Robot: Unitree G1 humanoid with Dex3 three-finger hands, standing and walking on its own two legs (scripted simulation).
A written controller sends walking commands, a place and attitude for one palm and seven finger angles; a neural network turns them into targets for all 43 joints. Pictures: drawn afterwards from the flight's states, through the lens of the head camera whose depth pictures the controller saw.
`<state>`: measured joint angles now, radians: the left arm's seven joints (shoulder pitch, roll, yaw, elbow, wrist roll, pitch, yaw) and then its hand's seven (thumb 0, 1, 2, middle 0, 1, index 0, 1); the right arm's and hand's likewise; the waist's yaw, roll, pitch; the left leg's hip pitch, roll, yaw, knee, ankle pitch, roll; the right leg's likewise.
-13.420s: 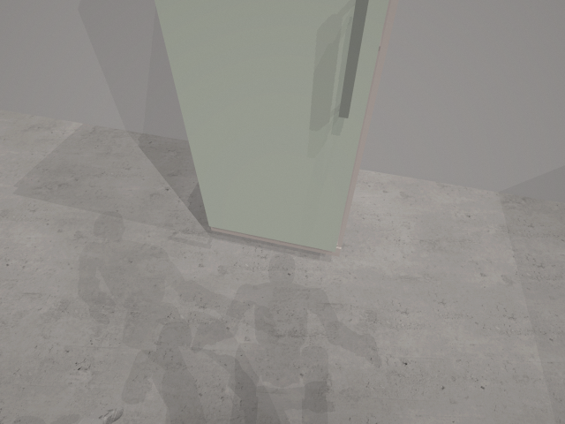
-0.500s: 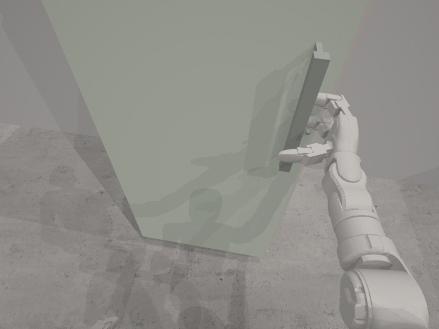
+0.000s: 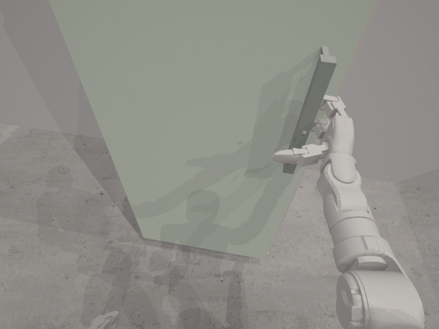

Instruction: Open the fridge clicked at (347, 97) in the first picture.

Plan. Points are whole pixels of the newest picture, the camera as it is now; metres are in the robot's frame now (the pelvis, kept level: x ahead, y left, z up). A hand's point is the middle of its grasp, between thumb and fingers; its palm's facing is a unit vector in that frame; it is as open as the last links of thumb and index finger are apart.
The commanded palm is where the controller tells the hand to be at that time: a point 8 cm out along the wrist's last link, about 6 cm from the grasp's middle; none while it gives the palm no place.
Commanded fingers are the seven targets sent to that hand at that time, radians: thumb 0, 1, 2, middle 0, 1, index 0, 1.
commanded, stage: slide the fingers in behind the handle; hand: right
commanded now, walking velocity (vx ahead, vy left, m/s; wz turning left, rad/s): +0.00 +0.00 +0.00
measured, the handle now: (303, 118) +0.50 -0.11 +0.14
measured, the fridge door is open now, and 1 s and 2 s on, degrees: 0 0 0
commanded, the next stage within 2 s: grip the handle and tug to test in 0.26 s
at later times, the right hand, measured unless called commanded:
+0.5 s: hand (305, 134) +0.45 -0.10 +0.14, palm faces +0.08 +1.00 +0.02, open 13.7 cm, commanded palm +0.41 -0.15 +0.14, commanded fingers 0.00 0.13 -0.46 0.34 1.25 0.34 1.25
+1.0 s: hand (304, 132) +0.45 -0.10 +0.15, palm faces +0.08 +1.00 +0.01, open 7.4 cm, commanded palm +0.41 -0.14 +0.14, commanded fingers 0.00 -0.90 -0.90 0.45 1.40 0.45 1.40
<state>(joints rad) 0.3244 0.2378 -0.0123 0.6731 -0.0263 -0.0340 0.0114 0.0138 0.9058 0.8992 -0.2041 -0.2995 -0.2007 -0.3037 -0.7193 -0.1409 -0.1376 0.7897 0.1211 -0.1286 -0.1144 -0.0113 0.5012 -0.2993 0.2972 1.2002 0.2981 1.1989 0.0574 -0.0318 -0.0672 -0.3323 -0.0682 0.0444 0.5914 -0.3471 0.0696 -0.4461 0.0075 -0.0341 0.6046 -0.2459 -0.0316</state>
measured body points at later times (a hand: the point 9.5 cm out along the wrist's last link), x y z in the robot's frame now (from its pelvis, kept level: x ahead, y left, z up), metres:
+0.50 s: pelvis +0.00 +0.00 +0.00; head +0.02 +0.01 +0.45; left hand +0.09 +0.25 -0.12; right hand +0.43 -0.16 +0.15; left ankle -0.03 +0.07 -0.73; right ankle +0.04 -0.10 -0.73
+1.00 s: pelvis +0.01 +0.00 +0.00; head +0.03 +0.01 +0.45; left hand +0.10 +0.24 -0.12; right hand +0.43 -0.15 +0.15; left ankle -0.03 +0.07 -0.73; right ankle +0.04 -0.10 -0.73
